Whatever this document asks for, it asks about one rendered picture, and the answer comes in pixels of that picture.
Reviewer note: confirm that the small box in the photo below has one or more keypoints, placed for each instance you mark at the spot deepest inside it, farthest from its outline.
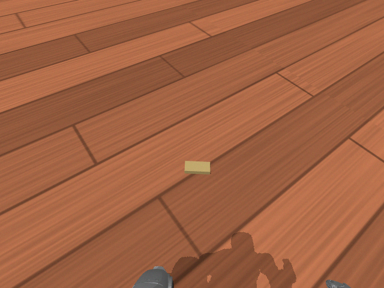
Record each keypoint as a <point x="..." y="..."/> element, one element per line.
<point x="197" y="167"/>

